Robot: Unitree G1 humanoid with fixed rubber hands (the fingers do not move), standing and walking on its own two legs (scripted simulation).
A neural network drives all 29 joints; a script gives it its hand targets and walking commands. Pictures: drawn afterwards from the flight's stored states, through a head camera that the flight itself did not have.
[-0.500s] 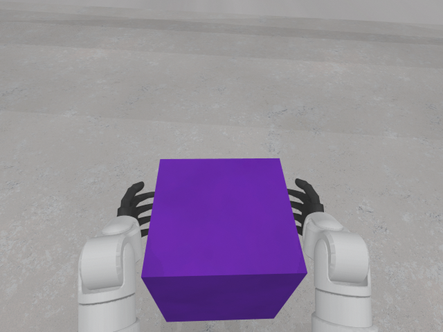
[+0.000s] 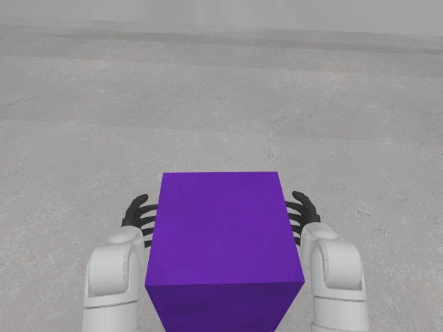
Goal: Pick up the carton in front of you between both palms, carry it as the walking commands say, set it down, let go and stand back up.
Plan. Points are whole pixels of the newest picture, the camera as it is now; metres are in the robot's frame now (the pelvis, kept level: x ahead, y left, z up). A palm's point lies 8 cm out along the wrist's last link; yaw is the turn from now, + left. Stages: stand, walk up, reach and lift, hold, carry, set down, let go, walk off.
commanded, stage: carry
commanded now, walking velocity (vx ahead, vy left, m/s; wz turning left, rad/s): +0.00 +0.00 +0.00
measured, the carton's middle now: (221, 255) +0.26 +0.00 +0.00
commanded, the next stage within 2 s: hold in 1.16 s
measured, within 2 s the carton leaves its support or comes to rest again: neither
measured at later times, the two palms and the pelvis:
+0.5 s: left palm (134, 251) +0.25 +0.15 +0.04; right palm (303, 247) +0.25 -0.15 +0.04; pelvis -0.04 +0.00 +0.00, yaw +0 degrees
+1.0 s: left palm (129, 252) +0.25 +0.16 +0.04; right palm (300, 248) +0.25 -0.14 +0.04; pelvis -0.04 +0.01 +0.00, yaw +0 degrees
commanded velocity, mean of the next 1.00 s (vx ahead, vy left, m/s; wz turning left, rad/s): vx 0.00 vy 0.00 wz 0.00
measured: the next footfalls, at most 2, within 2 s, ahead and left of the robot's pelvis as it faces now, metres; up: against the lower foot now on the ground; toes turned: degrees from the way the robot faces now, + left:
none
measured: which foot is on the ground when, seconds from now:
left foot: down 0.00-1.00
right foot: down 0.00-1.00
